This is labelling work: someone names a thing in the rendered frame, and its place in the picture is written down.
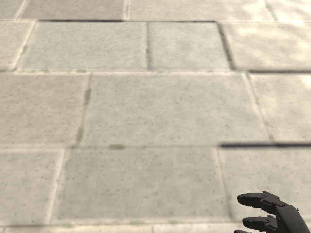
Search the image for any right robot hand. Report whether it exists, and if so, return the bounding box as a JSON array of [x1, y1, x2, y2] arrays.
[[234, 191, 310, 233]]

